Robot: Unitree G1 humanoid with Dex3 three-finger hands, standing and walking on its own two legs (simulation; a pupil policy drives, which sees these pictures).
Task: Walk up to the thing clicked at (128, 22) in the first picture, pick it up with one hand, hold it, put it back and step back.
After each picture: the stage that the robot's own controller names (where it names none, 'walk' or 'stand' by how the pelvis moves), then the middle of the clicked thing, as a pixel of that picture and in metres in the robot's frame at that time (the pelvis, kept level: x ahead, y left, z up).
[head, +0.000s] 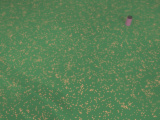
stand; (128, 20) +1.76 -0.58 -0.72
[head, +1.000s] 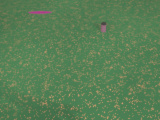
walk; (103, 27) +1.70 -0.09 -0.69
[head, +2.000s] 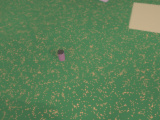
walk; (61, 55) +1.11 +0.31 -0.72
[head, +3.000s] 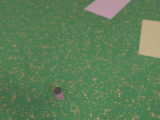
walk; (58, 93) +0.68 +0.29 -0.72
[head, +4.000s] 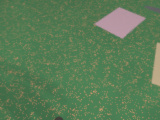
walk; out of the picture +0.45 +0.22 -0.71
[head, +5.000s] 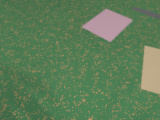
stand; out of the picture +0.34 +0.24 -0.72
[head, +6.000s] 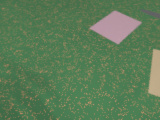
stand; out of the picture +0.34 +0.22 -0.72
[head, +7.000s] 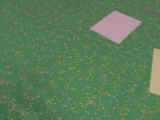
stand; out of the picture +0.34 +0.22 -0.73
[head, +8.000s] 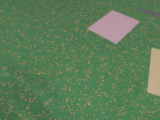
stand; out of the picture +0.33 +0.24 -0.73
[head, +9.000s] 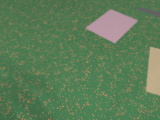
stand; out of the picture +0.32 +0.24 -0.73
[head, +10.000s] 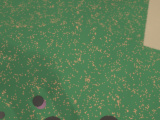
go down; (39, 102) +0.36 +0.24 -0.57
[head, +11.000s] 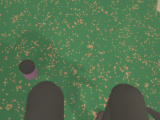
go down; (28, 70) +0.41 +0.25 -0.32
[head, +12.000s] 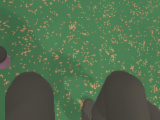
close in; out of the picture +0.40 +0.27 -0.26
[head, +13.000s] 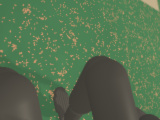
close; out of the picture +0.39 +0.29 -0.22
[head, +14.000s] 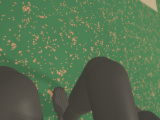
lift; out of the picture +0.38 +0.29 -0.23
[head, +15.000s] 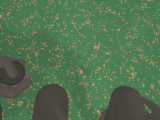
lift; (16, 78) +0.31 +0.23 -0.06
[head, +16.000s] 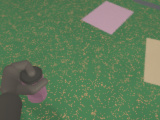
hold; (34, 85) +0.33 +0.17 +0.03
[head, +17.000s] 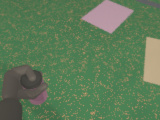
hold; (35, 88) +0.33 +0.18 +0.00
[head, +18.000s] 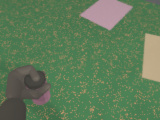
hold; (38, 88) +0.33 +0.17 -0.01
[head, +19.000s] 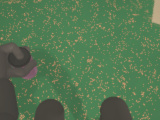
crouch; (24, 64) +0.40 +0.20 -0.08
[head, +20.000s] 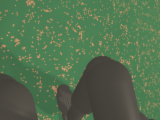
lower; out of the picture +0.41 +0.28 -0.23
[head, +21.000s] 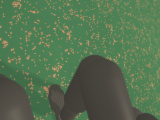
lower; out of the picture +0.41 +0.29 -0.22
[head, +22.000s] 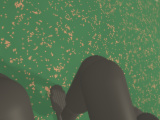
lower; out of the picture +0.41 +0.29 -0.22
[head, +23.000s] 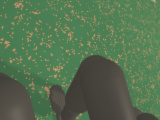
lower; out of the picture +0.41 +0.29 -0.22
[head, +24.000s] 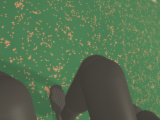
rest; out of the picture +0.40 +0.29 -0.22
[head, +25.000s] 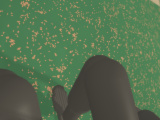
withdraw; out of the picture +0.39 +0.27 -0.23
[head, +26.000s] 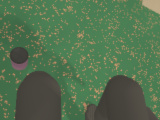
walk; (19, 59) +0.41 +0.24 -0.28
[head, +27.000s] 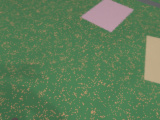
stand; out of the picture +0.35 +0.19 -0.64
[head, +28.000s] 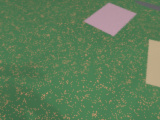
stand; out of the picture +0.35 +0.21 -0.67
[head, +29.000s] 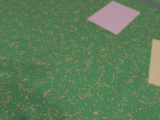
stand; out of the picture +0.35 +0.20 -0.67
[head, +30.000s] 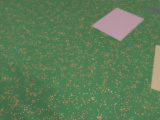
walk; out of the picture +0.36 +0.20 -0.72
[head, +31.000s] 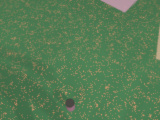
walk; (70, 105) +0.44 +0.13 -0.71
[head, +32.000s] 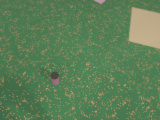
walk; (55, 78) +0.70 +0.19 -0.70
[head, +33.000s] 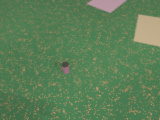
stand; (65, 67) +0.99 +0.25 -0.71
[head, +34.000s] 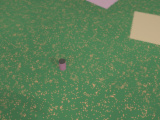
stand; (62, 64) +0.99 +0.22 -0.72
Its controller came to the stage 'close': yes
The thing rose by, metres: 0.72
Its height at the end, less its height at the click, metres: +0.00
